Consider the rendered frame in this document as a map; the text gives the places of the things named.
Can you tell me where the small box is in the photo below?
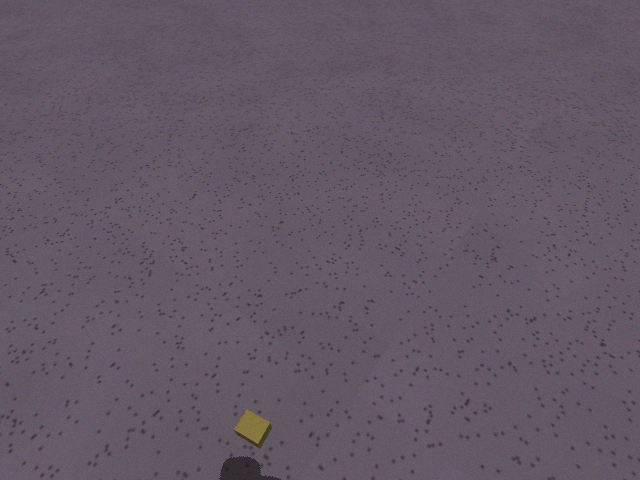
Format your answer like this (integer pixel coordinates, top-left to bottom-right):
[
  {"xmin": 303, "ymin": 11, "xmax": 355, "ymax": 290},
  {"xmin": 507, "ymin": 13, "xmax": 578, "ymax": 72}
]
[{"xmin": 234, "ymin": 410, "xmax": 272, "ymax": 448}]

